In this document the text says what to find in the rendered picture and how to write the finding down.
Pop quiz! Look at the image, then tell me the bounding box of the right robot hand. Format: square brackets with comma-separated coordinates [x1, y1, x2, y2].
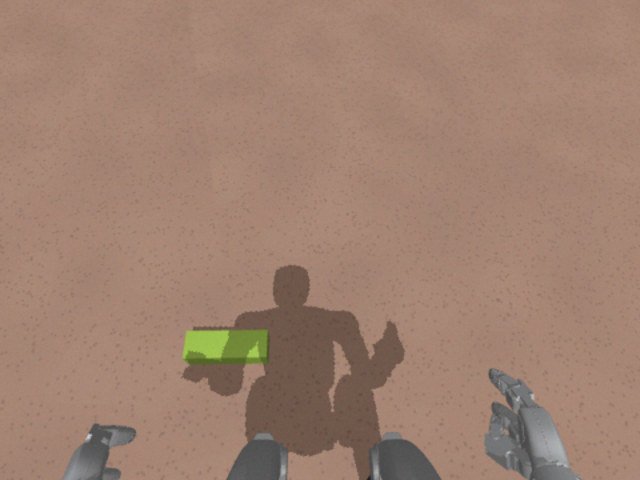
[484, 368, 570, 480]

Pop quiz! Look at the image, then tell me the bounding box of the carton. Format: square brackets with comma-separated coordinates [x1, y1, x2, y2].
[182, 330, 270, 365]

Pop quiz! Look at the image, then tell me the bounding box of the left robot hand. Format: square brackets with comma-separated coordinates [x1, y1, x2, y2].
[62, 423, 136, 480]

